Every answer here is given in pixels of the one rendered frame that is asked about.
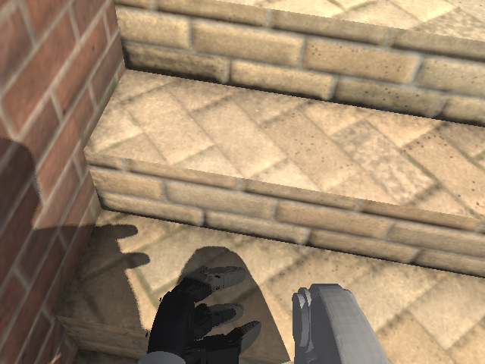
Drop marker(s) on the right robot thigh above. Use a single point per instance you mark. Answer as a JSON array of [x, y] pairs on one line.
[[328, 319]]

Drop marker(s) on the robot left hand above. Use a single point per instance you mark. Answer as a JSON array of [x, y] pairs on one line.
[[178, 325]]

